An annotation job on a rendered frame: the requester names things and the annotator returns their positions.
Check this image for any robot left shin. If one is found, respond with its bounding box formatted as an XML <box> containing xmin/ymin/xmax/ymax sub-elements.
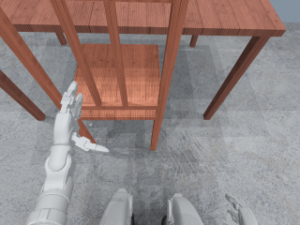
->
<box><xmin>117</xmin><ymin>188</ymin><xmax>131</xmax><ymax>225</ymax></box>

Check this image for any right robot hand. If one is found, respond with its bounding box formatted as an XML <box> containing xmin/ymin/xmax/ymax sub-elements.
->
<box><xmin>223</xmin><ymin>192</ymin><xmax>259</xmax><ymax>225</ymax></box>

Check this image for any table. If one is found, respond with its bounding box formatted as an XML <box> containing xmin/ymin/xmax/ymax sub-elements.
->
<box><xmin>0</xmin><ymin>0</ymin><xmax>287</xmax><ymax>121</ymax></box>

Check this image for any left robot forearm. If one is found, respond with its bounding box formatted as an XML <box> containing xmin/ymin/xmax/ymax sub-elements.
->
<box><xmin>24</xmin><ymin>144</ymin><xmax>76</xmax><ymax>225</ymax></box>

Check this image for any left robot hand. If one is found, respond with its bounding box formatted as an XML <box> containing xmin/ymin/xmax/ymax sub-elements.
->
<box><xmin>53</xmin><ymin>81</ymin><xmax>110</xmax><ymax>154</ymax></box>

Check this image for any chair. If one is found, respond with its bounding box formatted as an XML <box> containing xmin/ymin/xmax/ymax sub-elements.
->
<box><xmin>0</xmin><ymin>0</ymin><xmax>189</xmax><ymax>151</ymax></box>

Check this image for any robot right thigh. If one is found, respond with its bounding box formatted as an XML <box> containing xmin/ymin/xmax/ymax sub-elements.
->
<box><xmin>166</xmin><ymin>197</ymin><xmax>204</xmax><ymax>225</ymax></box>

